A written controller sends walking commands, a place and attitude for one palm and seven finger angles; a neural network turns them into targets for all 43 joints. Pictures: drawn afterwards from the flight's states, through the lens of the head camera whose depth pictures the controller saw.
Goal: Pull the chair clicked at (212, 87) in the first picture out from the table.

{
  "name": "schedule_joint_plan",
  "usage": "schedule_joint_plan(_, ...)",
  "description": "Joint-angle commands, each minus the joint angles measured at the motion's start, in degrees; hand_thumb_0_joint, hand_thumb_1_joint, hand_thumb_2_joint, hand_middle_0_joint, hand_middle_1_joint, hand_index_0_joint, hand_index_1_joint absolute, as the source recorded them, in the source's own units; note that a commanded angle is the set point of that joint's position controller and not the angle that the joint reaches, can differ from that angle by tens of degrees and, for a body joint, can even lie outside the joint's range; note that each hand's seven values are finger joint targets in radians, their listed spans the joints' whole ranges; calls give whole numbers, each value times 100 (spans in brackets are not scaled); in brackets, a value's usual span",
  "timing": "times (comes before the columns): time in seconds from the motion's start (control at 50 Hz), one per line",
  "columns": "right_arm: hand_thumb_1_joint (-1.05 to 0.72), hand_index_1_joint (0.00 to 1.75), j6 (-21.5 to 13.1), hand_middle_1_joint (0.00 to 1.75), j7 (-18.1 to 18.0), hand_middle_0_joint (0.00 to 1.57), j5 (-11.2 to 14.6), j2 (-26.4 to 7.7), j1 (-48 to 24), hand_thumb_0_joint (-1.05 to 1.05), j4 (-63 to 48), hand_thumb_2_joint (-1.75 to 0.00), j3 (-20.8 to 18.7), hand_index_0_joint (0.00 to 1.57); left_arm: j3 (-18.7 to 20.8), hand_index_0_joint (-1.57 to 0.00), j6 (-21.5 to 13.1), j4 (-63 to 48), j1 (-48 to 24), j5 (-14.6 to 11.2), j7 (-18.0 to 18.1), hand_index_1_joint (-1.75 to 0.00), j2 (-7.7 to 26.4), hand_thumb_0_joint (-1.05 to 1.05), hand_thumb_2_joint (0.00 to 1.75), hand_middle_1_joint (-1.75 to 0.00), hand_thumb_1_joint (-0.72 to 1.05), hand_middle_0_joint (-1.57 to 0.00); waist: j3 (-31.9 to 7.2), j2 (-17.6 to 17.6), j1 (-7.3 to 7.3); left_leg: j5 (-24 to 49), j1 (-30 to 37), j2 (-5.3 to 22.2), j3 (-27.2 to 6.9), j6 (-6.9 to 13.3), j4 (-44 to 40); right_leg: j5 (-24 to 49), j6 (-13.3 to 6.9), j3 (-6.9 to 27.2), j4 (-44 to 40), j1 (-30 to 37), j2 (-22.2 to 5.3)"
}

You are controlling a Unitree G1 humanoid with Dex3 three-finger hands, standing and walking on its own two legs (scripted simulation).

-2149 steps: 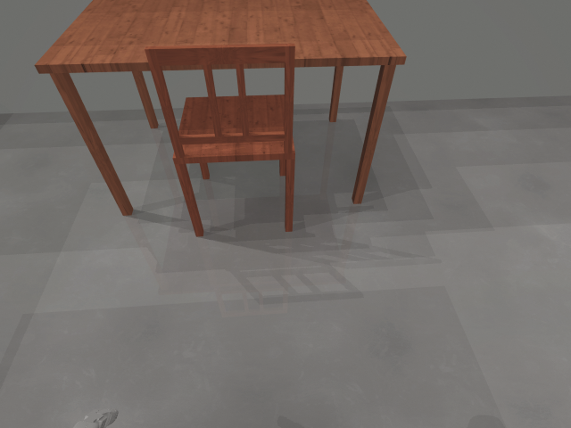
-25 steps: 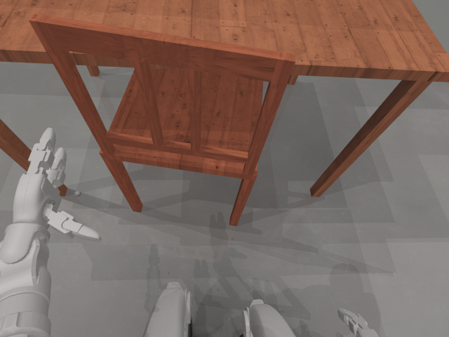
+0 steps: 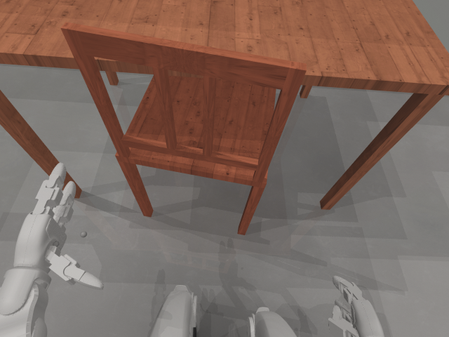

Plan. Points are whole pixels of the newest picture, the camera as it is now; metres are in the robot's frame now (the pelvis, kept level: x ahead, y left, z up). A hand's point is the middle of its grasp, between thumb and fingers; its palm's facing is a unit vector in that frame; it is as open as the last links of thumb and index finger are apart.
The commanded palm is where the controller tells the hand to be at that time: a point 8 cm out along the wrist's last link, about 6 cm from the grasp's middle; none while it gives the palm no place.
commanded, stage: draw the hand back to the body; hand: left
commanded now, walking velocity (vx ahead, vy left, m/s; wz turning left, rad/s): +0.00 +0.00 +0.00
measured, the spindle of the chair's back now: (166, 112) +0.56 +0.16 +0.01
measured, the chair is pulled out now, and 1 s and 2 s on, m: -0.05 -0.05 -0.05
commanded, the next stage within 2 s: step back with the hand held close in 1.60 s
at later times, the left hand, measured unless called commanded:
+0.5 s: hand (46, 240) +0.24 +0.24 +0.11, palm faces +0.05 -0.99 -0.09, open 17.5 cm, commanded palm +0.21 +0.30 +0.13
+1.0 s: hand out of the picture +0.24 +0.26 +0.21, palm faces +0.44 -0.79 -0.43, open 12.6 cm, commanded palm +0.19 +0.30 +0.24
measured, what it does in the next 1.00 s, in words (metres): rises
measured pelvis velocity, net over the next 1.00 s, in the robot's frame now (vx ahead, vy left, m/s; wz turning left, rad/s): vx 0.06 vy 0.00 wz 0.02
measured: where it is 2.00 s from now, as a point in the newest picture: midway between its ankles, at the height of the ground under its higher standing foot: outside the picture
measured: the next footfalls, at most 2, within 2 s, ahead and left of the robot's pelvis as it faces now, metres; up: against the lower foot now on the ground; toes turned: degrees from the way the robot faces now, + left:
none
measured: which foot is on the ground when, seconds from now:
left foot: down 0.00-1.00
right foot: down 0.00-1.00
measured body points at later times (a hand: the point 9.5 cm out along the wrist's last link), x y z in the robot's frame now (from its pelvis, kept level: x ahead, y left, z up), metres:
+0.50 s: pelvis +0.02 +0.00 +0.05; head +0.05 +0.01 +0.49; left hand +0.23 +0.30 +0.12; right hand +0.19 -0.25 -0.03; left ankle +0.06 +0.10 -0.62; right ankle -0.01 -0.13 -0.62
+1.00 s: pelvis +0.06 +0.00 +0.10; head +0.03 -0.03 +0.55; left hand +0.21 +0.30 +0.24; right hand +0.24 -0.23 +0.02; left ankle +0.06 +0.10 -0.62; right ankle -0.01 -0.13 -0.62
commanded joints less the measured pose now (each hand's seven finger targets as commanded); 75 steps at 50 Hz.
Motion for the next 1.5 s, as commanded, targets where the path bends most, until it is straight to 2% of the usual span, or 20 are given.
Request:
schedule_joint_plan(0.0, -90, 30, -312, 30, -131, 20, 23, -951, 0, 0, -680, -90, -378, 20, 522, 0, -417, -1420, -463, -203, -46, 0, 1220, 0, 20, 0, -55, 0, -1637, 510, -45, 1182, 2437, -18, -182, 22, -916, 1097, -136, -67, -971, -182, 112)
schedule_joint_plan(0.06, -90, 30, -456, 30, -198, 20, 68, -934, -26, 0, -732, -90, -361, 20, 626, 0, -515, -2476, -384, -438, -153, 0, 1401, 0, 20, 0, -55, 0, -2047, 842, 22, 1355, 2992, -15, -219, -1, -1118, 1169, -154, -69, -1117, 41, 88)
schedule_joint_plan(0.12, -90, 30, -559, 30, -237, 20, 117, -893, -9, 0, -767, -90, -337, 20, 590, 0, -274, -2983, 250, -469, -55, 0, 1374, 0, 20, 0, -55, 0, -1994, 1012, 54, 1467, 3329, -12, -229, 2, -1369, 1256, -145, -100, -1321, 250, 84)
schedule_joint_plan(0.28, -90, 30, -482, 30, -318, 20, 217, -889, -17, 0, -933, -90, -328, 20, 622, 0, 837, -2505, 1027, -578, 132, 0, 1046, 0, 20, 0, -55, 0, -937, 161, -54, 823, 2888, -87, -137, 34, -1835, 960, -30, -189, -2029, 844, 95)
schedule_joint_plan(0.4, -90, 30, -713, 30, -327, 20, 254, -836, 17, 0, -1045, -90, -282, 20, 519, 0, 727, -3499, 1239, -552, 163, 0, 1163, 0, 20, 0, -55, 0, -942, 523, -59, 1378, 3528, -109, -100, 64, -2078, 1385, -65, -148, -2339, 1312, 94)
schedule_joint_plan(0.5, -90, 30, -830, 30, -322, 20, 273, -789, 43, 0, -914, -90, -285, 20, 766, -2, 789, -3717, 1538, -540, 241, -4, 1353, 0, 29, -4, -37, -2, -697, 590, -42, 1621, 3802, -101, -100, 51, -2296, 1640, -52, -169, -2567, 1567, 82)
schedule_joint_plan(0.52, -90, 30, -569, 30, -450, 20, 176, -749, -66, 0, -1045, -90, -295, 20, 963, -3, 1216, -3790, 1834, 518, 1365, -5, 2068, 0, 31, -5, -33, -3, -686, 794, 485, 1529, 4098, -64, 3, 13, -2648, 1749, -208, 259, -2925, 1847, -86)
schedule_joint_plan(0.54, -90, 30, -448, 30, -487, 20, 177, -619, -63, 0, -1210, -90, -248, 20, 517, -4, 1477, -4036, 2107, 630, 1888, -5, 1349, 0, 32, -5, -30, -4, -350, 842, 225, 1368, 4126, -32, 23, -34, -2840, 1732, -193, 174, -3008, 1810, -149)
schedule_joint_plan(0.56, -90, 30, -368, 30, -487, 20, 184, -599, -93, 0, -1227, -90, -255, 20, 399, -4, 1656, -4092, 2293, 706, 2159, -6, 1148, 0, 34, -6, -26, -4, -144, 660, 220, 1117, 4092, -7, -43, -71, -2934, 1633, -181, 90, -3034, 1811, -142)
schedule_joint_plan(0.58, -90, 30, -289, 30, -485, 20, 195, -589, -97, 0, -1265, -90, -244, 20, 170, -4, 1792, -4300, 2379, 833, 2380, -7, 985, 0, 36, -7, -22, -4, -151, 858, 205, 1105, 4196, -22, 20, -58, -2974, 1677, -194, 111, -3086, 2009, -162)
schedule_joint_plan(0.64, -90, 30, -152, 30, -513, 20, 177, -600, -109, 0, -1288, -90, -233, 20, 176, -6, 1997, -4761, 2599, 1052, 2875, -9, 1151, 0, 41, -9, -12, -6, -362, 613, 199, 1575, 4542, -43, 135, -16, -3099, 2095, -190, 117, -3312, 2587, -184)
schedule_joint_plan(0.7, -90, 30, -134, 30, -554, 20, 150, -660, -132, 0, -1172, -90, -241, 20, 270, -7, 2094, -4639, 2393, 1158, 3145, -11, 1317, 0, 46, -11, -1, -7, -147, 27, 152, 1736, 4752, -51, 199, 29, -3274, 2345, -125, 160, -3619, 2882, -214)
schedule_joint_plan(0.84, -90, 30, -242, 30, -523, 20, 159, -660, -249, 0, -1024, -90, -214, 20, 77, -11, 2048, -4757, 2169, 1272, 3250, -16, 1068, 0, 58, -16, 25, -11, 251, 143, 237, 2236, 5550, -54, 253, 42, -3803, 2815, -111, 128, -4004, 3427, -296)
schedule_joint_plan(0.96, -90, 30, -318, 30, -433, 20, 141, -641, -384, 0, -962, -90, -210, 20, 460, -14, 1948, -5173, 2273, 1284, 3194, -21, 1273, 0, 69, -21, 47, -14, 345, 3, 385, 2885, 5975, -55, 304, 40, -4135, 3438, -104, 111, -4314, 3998, -308)
schedule_joint_plan(1.04, -90, 30, -334, 30, -391, 20, 154, -547, -477, 0, -971, -90, -221, 20, 577, -16, 1914, -5525, 2437, 1218, 3145, -24, 1239, 0, 76, -24, 61, -16, 488, 281, 407, 3209, 6187, -23, 370, -10, -4301, 3699, -102, 119, -4470, 4289, -322)
schedule_joint_plan(1.2, -90, 30, -378, 30, -344, 20, 122, -535, -594, 0, -882, -90, -273, 20, 820, -20, 1766, -5719, 2326, 1165, 3089, -30, 1249, 0, 90, -30, 90, -20, 792, 162, 439, 2838, 6357, -22, 484, -18, -4557, 3607, -82, 147, -4848, 4426, -299)
schedule_joint_plan(1.26, -90, 30, -310, 30, -333, 20, 98, -566, -615, 0, -802, -90, -308, 20, 682, -20, 1767, -5156, 2413, 1163, 3024, -30, 989, 0, 90, -30, 90, -20, 1064, -221, 411, 2563, 6350, -34, 512, 11, -4645, 3374, -38, 162, -5006, 4273, -272)
schedule_joint_plan(1.3, -90, 30, -277, 30, -328, 20, 114, -563, -646, 0, -818, -90, -344, 20, 586, -20, 1756, -5104, 2428, 1150, 2986, -30, 919, 0, 90, -30, 90, -20, 1095, -63, 406, 2500, 6387, -30, 549, 7, -4673, 3350, -43, 192, -5049, 4340, -296)
schedule_joint_plan(1.42, -90, 30, -425, 30, -363, 20, 48, -552, -714, 0, -831, -90, -331, 20, 782, -20, 1575, -5828, 2097, 1205, 3024, -30, 1286, 0, 90, -30, 90, -20, 620, 278, 465, 2637, 6656, -95, 583, 36, -4689, 3469, -57, 255, -5087, 4552, -331)
schedule_joint_plan(1.48, -90, 30, -491, 30, -372, 20, 60, -530, -715, 0, -803, -90, -335, 20, 770, -20, 1569, -5849, 2193, 1208, 3051, -30, 1244, 0, 90, -30, 90, -20, 675, 141, 473, 2763, 6669, -78, 592, 30, -4686, 3606, -55, 259, -5074, 4553, -333)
